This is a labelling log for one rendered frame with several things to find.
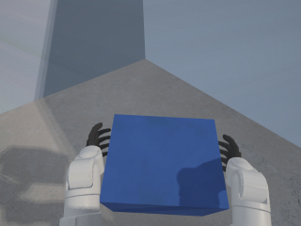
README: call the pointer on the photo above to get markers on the right robot forearm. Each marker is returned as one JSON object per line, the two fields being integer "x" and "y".
{"x": 249, "y": 194}

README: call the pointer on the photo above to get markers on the robot right hand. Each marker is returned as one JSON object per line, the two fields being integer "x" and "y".
{"x": 233, "y": 150}

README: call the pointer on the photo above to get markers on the left robot forearm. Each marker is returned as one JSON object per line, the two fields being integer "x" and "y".
{"x": 83, "y": 189}

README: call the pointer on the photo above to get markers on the robot left hand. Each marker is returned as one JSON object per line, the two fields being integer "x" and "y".
{"x": 95, "y": 140}

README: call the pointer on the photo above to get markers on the carton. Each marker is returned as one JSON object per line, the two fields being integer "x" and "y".
{"x": 164, "y": 165}

